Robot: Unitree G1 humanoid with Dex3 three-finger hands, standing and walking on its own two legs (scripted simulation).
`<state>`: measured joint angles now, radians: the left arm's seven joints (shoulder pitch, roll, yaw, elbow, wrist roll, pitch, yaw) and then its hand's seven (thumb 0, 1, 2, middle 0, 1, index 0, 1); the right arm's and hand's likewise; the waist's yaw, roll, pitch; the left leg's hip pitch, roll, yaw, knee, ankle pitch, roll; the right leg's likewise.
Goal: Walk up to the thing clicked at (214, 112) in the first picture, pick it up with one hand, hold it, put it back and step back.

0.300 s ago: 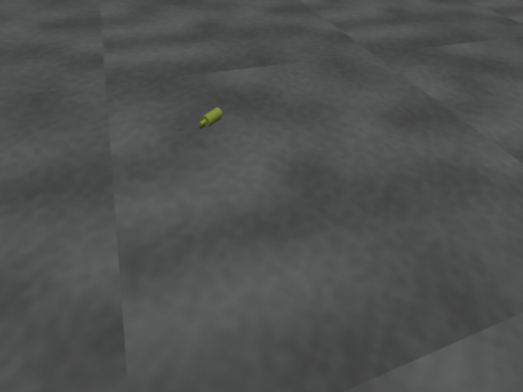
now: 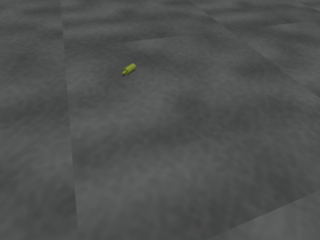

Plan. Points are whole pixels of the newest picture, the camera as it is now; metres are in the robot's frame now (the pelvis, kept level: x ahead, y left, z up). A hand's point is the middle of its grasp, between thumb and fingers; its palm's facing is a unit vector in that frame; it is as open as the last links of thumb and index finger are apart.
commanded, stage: stand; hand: left
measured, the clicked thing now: (128, 69) +1.92 +0.32 -0.75
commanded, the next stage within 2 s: walk up in 0.82 s
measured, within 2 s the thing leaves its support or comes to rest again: neither
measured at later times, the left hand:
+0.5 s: hand out of the picture +0.08 +0.25 -0.16, palm faces -0.03 -0.94 -0.33, open 7.4 cm
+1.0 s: hand out of the picture +0.09 +0.30 -0.14, palm faces +0.19 -0.93 -0.31, open 7.4 cm
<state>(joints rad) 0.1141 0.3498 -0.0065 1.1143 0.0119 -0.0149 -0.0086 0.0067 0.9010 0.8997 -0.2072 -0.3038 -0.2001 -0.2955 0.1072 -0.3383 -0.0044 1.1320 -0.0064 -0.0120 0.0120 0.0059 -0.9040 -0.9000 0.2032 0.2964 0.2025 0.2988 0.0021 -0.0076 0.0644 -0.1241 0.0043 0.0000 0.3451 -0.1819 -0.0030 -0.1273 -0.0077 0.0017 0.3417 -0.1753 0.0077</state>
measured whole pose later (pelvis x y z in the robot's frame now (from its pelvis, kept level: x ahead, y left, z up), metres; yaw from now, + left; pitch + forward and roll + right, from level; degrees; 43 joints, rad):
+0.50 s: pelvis +0.01 +0.00 +0.00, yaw +0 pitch -2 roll +0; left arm 0.11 0.35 0.00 1.11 0.01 -0.01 -0.01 0.01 0.90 0.90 -0.21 -0.30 -0.20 -0.30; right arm 0.11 -0.34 0.00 1.13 -0.01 -0.02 0.01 0.01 -0.90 -0.90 0.20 0.30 0.20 0.30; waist 0.01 -0.01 0.06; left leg -0.11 0.00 0.00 0.33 -0.19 0.00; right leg -0.11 -0.01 0.00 0.34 -0.18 0.01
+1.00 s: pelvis +0.03 +0.01 +0.00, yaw +9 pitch -2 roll +0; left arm 0.12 0.42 0.09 0.95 0.04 -0.05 -0.08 0.01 0.90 0.90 -0.21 -0.30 -0.20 -0.30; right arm 0.22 -0.41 -0.06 1.06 -0.02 -0.01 0.09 0.01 -0.90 -0.90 0.21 0.30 0.20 0.30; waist 0.05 -0.07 0.05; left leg -0.45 0.03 0.07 0.83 -0.38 0.00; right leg -0.05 -0.08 -0.15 0.32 -0.27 -0.03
